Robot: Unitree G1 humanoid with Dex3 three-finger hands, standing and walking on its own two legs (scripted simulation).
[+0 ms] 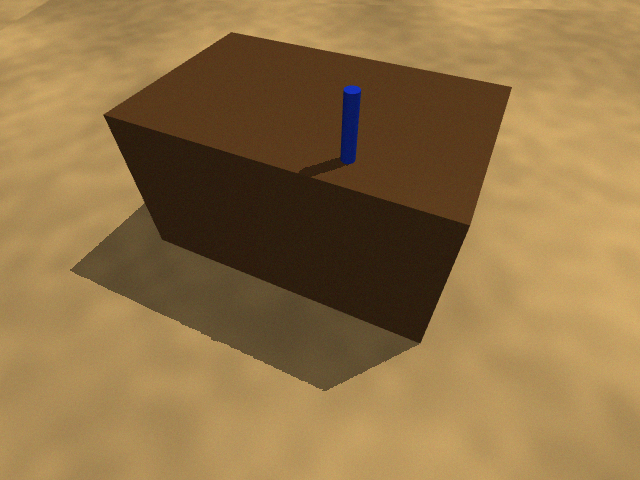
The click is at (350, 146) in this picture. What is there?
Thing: slim round
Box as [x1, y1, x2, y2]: [340, 85, 360, 163]
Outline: 352,85 346,86 343,90 340,159 344,163 351,163 355,159 360,88
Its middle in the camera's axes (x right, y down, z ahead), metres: +0.08 -0.30 +0.99
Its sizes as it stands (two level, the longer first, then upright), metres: 0.042 0.042 0.202
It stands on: a support 0.60 m high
